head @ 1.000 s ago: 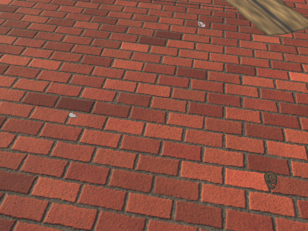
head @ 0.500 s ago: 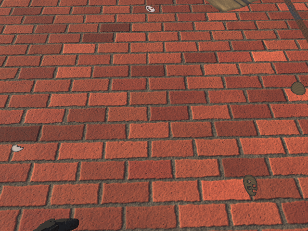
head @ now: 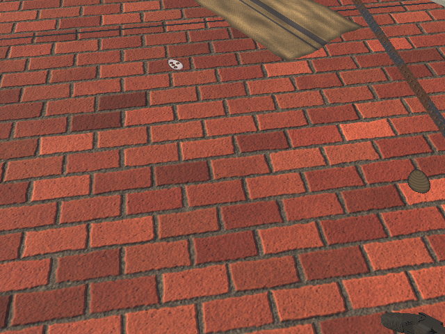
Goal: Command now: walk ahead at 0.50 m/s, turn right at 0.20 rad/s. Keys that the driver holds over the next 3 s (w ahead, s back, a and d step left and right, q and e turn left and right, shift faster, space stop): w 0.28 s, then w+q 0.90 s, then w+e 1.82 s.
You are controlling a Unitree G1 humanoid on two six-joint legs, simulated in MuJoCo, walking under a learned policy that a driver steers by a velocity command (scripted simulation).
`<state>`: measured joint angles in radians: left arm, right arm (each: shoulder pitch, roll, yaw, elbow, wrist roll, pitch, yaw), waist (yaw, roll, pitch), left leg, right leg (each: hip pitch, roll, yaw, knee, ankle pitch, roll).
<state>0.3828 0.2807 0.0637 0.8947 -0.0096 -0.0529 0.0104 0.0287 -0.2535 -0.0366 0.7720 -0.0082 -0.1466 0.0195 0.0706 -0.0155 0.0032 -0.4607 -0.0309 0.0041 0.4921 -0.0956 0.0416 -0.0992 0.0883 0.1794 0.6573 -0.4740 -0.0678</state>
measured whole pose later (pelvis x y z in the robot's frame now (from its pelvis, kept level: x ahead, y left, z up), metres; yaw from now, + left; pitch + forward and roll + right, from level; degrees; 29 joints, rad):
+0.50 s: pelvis +0.28 -0.03 +0.00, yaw +3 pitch +3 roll +1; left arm -0.01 0.24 0.03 0.71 0.00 -0.11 -0.03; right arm 0.45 -0.27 -0.05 0.94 0.02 -0.06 -0.01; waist -0.09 0.00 0.01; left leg -0.06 -0.01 -0.06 0.55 -0.46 0.01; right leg -0.48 -0.01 0.00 0.51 -0.08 -0.05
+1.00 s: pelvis +0.53 +0.02 -0.01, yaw +19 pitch +2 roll -2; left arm 0.32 0.29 0.08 0.91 -0.02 -0.05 0.01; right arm 0.07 -0.26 -0.06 0.67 0.02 -0.03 0.06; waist 0.06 0.03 0.03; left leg -0.53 0.04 0.06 0.60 -0.14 0.11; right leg 0.08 -0.06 -0.29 0.40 -0.46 0.06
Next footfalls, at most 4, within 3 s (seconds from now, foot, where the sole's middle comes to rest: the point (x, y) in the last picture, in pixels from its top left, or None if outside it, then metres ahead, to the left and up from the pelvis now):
0.48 right None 0.43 -0.14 -0.76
1.00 left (193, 274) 0.65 0.17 -0.76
1.54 right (222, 180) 1.02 0.10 -0.76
2.04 left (163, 133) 1.25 0.36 -0.76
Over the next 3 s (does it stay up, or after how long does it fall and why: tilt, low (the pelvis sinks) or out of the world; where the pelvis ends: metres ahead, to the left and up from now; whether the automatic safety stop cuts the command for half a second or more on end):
stays up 1.62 0.14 0.01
